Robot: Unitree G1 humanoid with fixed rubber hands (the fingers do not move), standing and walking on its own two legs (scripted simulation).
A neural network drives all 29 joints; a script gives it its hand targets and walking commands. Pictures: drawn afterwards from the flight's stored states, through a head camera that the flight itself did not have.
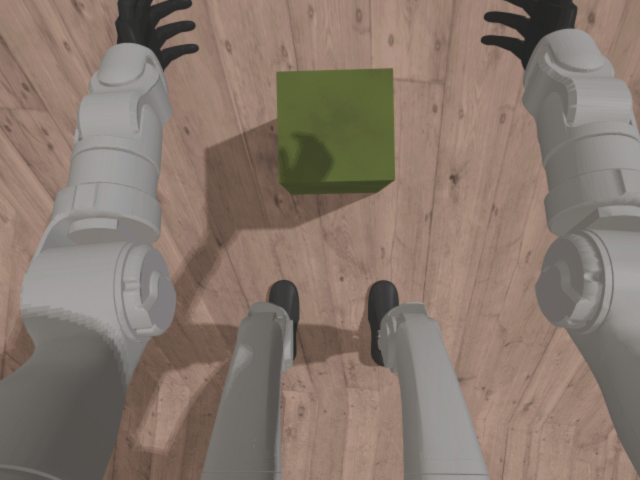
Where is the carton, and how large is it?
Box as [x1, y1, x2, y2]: [276, 68, 394, 194]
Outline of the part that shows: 392,68 276,72 279,182 291,194 377,192 394,179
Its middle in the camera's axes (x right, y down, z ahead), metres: +0.03 -0.20 +0.83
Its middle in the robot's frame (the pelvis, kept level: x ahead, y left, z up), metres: +0.55 +0.00 -0.52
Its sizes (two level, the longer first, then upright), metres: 0.210 0.200 0.250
